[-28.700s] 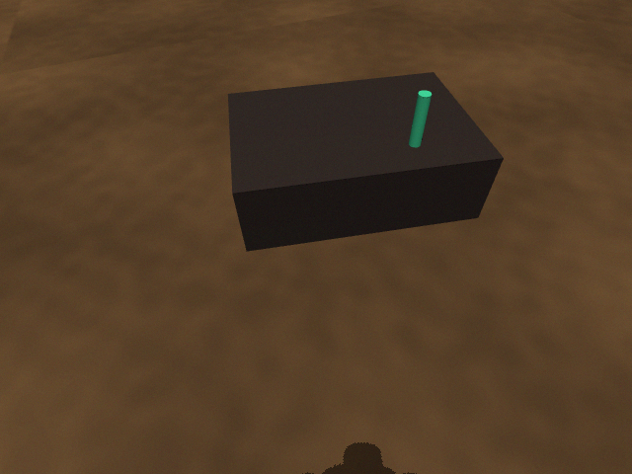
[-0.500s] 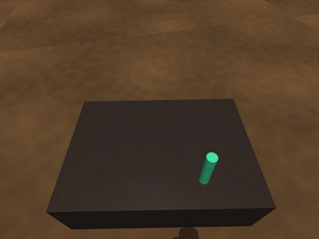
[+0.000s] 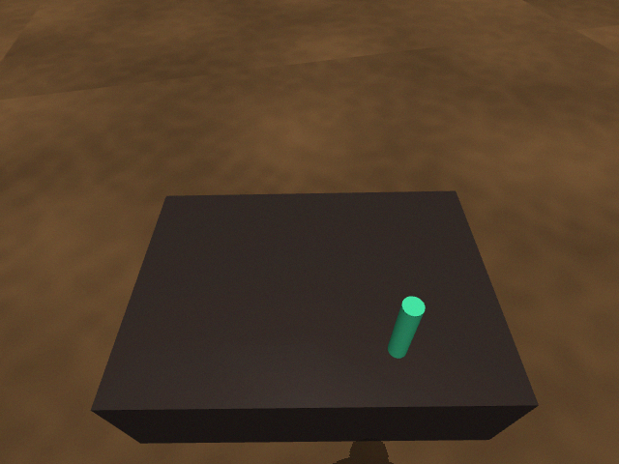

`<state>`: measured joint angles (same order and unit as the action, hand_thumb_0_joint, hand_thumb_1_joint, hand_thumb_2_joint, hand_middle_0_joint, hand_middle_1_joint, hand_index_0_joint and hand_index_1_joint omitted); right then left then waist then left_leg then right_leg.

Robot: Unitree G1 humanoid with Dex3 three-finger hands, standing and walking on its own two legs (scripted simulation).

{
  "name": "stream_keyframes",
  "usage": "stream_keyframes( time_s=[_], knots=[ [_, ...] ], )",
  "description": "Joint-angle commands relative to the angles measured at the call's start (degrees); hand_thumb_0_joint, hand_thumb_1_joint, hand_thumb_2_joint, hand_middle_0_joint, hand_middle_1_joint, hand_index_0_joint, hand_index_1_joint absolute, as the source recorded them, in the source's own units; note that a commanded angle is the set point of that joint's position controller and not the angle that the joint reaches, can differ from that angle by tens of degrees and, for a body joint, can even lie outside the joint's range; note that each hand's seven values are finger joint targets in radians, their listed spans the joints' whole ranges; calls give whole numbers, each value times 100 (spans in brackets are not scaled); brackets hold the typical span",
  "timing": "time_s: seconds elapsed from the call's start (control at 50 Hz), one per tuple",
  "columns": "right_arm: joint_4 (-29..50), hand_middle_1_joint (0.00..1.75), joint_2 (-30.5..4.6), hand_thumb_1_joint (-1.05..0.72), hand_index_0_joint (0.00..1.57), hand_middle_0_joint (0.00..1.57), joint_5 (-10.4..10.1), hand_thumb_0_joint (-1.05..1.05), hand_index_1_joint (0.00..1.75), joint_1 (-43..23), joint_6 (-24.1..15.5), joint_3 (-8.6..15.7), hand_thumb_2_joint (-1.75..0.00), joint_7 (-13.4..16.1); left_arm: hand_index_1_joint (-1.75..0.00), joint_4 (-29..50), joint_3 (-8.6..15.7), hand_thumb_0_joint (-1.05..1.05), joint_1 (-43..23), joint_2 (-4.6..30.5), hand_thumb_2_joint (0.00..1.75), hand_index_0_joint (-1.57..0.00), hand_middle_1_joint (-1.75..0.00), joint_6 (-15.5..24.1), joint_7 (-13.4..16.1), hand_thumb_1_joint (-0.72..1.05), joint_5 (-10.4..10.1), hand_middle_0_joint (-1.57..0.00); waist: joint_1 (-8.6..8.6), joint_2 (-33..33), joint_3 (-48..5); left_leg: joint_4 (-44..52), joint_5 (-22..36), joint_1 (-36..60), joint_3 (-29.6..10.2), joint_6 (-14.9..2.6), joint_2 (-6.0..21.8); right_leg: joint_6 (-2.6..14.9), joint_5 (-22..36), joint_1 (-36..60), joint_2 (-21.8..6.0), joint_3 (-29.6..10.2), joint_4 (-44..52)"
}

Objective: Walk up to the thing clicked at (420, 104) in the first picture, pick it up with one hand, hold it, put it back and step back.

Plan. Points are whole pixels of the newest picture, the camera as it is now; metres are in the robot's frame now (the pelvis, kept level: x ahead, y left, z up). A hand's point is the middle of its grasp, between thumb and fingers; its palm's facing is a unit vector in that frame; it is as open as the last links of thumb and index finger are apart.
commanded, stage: stand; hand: right
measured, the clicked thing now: (404, 329) +0.47 -0.19 -0.34
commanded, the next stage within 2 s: step back in 0.02 s
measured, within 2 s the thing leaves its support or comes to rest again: neither
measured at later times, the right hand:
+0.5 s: hand out of the picture +0.01 -0.26 -0.17, palm faces -0.08 +0.91 -0.42, open 7.4 cm
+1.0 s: hand out of the picture -0.06 -0.23 -0.17, palm faces +0.04 +0.93 -0.36, open 7.4 cm
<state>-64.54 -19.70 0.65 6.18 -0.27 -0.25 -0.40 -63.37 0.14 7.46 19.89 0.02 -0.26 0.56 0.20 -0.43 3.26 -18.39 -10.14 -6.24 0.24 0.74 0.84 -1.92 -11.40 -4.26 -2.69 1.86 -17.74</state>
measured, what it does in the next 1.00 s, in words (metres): walks backwards: left foot, then right foot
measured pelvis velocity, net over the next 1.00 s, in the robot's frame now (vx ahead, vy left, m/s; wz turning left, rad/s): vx -0.17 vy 0.03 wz -0.06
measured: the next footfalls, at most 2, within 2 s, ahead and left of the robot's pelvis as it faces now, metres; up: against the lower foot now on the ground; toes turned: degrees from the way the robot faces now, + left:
left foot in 0.52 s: -0.07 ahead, +0.14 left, +0.00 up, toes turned +1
right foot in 0.92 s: -0.13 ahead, -0.08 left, +0.00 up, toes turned +0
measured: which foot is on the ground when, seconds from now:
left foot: down 0.00-0.26, up 0.28-0.50, down 0.52-0.94, up 0.96-1.00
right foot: down 0.00-0.52, up 0.54-0.90, down 0.92-1.00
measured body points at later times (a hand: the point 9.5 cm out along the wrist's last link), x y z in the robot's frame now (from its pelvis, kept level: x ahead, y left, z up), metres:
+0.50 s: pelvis -0.08 +0.02 -0.03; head -0.01 +0.04 +0.41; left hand +0.06 +0.33 -0.15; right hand +0.01 -0.31 -0.15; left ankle -0.11 +0.14 -0.75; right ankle -0.02 -0.14 -0.75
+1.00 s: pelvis -0.17 +0.03 -0.03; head -0.12 +0.02 +0.42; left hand -0.07 +0.34 -0.14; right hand -0.07 -0.28 -0.15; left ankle -0.14 +0.14 -0.72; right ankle -0.17 -0.08 -0.75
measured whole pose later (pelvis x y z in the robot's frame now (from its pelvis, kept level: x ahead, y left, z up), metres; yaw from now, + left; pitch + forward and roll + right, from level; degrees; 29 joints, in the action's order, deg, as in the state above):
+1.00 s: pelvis -0.17 +0.03 -0.03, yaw -3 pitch -3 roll +0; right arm -49.0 -21.5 -0.1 5.6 3.6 2.2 0.6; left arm -48.9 3.8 9.8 20.5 -2.2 -0.3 1.7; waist -0.3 1.6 10.1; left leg -50.9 -27.0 -23.5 -1.4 -1.1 -1.6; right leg 1.6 -19.3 -15.7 2.5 -2.1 -37.8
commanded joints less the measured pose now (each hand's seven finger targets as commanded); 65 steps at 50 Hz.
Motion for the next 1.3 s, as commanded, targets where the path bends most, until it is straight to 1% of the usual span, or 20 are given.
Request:
stream_keyframes(
  time_s=[0.0,0.08,0.18,0.28,0.46,0.48,0.5,0.52,0.6,0.78,0.86,0.9,0.92,0.94,1.04,1.14,1.22,1.24,1.26,1.28],
  knots=[
    [444,30,-1585,-90,20,20,-54,0,30,-299,-33,385,-90,71,-30,440,509,0,-278,1571,90,-20,-30,84,108,90,-73,-20,-38,-4,24,-373,2106,-299,-563,-335,636,299,1792,-307,-461,-373,-309],
    [727,30,-1536,-90,20,20,-124,0,30,-151,68,495,-90,51,-30,699,543,0,-135,1322,90,-20,-30,-7,150,90,-107,-20,9,279,-734,-742,2808,-185,-627,-661,821,432,1713,-207,-225,-151,-1113],
    [1104,30,-1613,-90,20,20,-102,0,30,-275,213,602,-90,36,-30,1026,546,0,-180,1330,90,-20,-30,-109,123,90,-24,-20,12,360,-734,-1108,1353,-854,-748,-858,734,681,728,-540,-318,-498,-1430],
    [1378,30,-1301,-90,20,20,-54,0,30,-36,366,565,-90,28,-30,1425,782,0,-489,2041,90,-20,-30,-38,148,90,177,-20,-117,-1166,-501,-4538,-2381,-1641,-711,-295,-355,1996,1869,-1201,-2301,-2190,-174],
    [1262,30,-1286,-90,20,20,74,0,30,922,173,632,-90,42,-30,1854,697,0,-630,1734,90,-20,-30,-202,176,90,66,-20,126,-837,-759,-733,-447,-866,192,-148,-270,1052,1929,-425,-1127,-750,-1935],
    [1355,30,-1515,-90,20,20,218,0,30,833,122,708,-90,72,-30,1899,625,0,-393,1429,90,-20,-30,-256,161,90,10,-20,88,-185,-734,-311,669,-475,-567,-233,245,716,1053,-1064,-709,-555,-2600],
    [1477,30,-2174,-90,20,20,296,0,30,631,91,825,-90,69,-30,1982,562,0,-239,1025,90,-20,-30,-278,171,90,-38,-20,-58,1583,-651,-154,2166,72,-2592,-674,1659,397,-1949,-2508,521,-249,-3574],
    [1553,30,-2593,-90,20,20,153,0,30,588,80,881,-90,50,-30,1977,669,0,-691,1337,90,-20,-30,-291,272,90,17,-20,333,1524,-746,-134,2770,-486,-3146,-1409,2081,295,-2953,-2307,918,-1132,-4350],
    [1747,30,-1676,-90,20,20,134,0,30,-95,75,680,-90,239,-30,1727,637,0,-64,1276,90,-20,-30,-291,275,90,-68,-20,-215,982,-593,-891,3194,277,-1221,-961,1187,345,-1672,-2948,820,-1336,-5263],
    [1924,30,-1598,-90,20,20,61,0,30,478,118,683,-90,264,-30,1961,669,0,-64,1192,90,-20,-30,-168,147,90,49,-20,209,709,-605,-1103,2627,494,-1161,-1406,1407,124,-1564,-2083,502,-667,-3085],
    [2063,30,-1672,-90,20,20,-4,0,30,91,182,662,-90,203,-30,1729,696,0,539,1110,90,-20,-30,-108,105,90,104,-20,-77,751,-747,-1404,1532,-279,-1041,-1142,1307,346,-557,-931,461,-229,-1273],
    [2106,30,-1452,-90,20,20,-82,0,30,29,191,591,-90,168,-30,1716,801,0,693,1471,90,-20,-30,-42,117,90,196,-20,-147,19,-748,-1888,320,-1394,-802,-618,881,656,408,-218,-228,-1333,-754],
    [2165,30,-1271,-90,20,20,-129,0,30,-210,203,570,-90,179,-30,1791,892,0,474,1961,90,-20,-30,-61,84,90,109,-20,-263,-1258,-393,-3088,-1297,-1808,-220,-206,-323,1562,721,-868,-1248,-2777,-240],
    [2098,30,-1342,-90,20,20,-99,0,30,-210,253,611,-90,228,-30,2021,922,0,195,2125,90,-20,-30,-27,92,90,201,-20,-330,-1473,-95,-4483,-2643,-1767,-566,-115,-531,2131,1155,-1534,-2001,-3526,-5],
    [1883,30,-1400,-90,20,20,-116,0,30,467,135,541,-90,244,-30,2312,777,0,-173,1417,90,-20,-30,-54,176,90,130,-20,-94,-576,-465,-4877,-1948,-2039,-845,8,-673,1499,2426,-634,-908,-1520,-890],
    [1995,30,-1277,-90,20,20,-28,0,30,449,94,519,-90,236,-30,2399,751,0,192,1442,90,-20,-30,-144,188,90,169,-20,-288,-1059,-614,-2554,-1927,-1842,-310,25,-279,1405,2409,51,-960,-1480,-1212],
    [1778,30,-1389,-90,20,20,112,0,30,927,-7,653,-90,200,-30,2540,690,0,10,1405,90,-20,-30,-272,107,90,63,-20,1,-669,-824,-442,8,-472,-296,-177,-44,865,1179,-943,-643,-1319,-1924],
    [1849,30,-1839,-90,20,20,213,0,30,833,-32,762,-90,196,-30,2568,630,0,156,1157,90,-20,-30,-288,86,90,37,-20,-53,457,-817,-222,339,-44,-1863,-584,1115,545,-246,-1985,19,-1046,-2690],
    [1943,30,-2481,-90,20,20,137,0,30,540,11,877,-90,130,-30,2606,731,0,-339,1331,90,-20,-30,-273,161,90,21,-20,243,1599,-591,126,997,-978,-3066,-1567,2202,300,-2419,-2100,849,-650,-3953],
    [1953,30,-2409,-90,20,20,176,0,30,498,-20,890,-90,145,-30,2536,795,0,-548,1439,90,-20,-30,-286,210,90,136,-20,314,1130,-368,105,1084,-1356,-3276,-1807,2348,302,-2601,-2080,862,-1403,-4890]
  ],
)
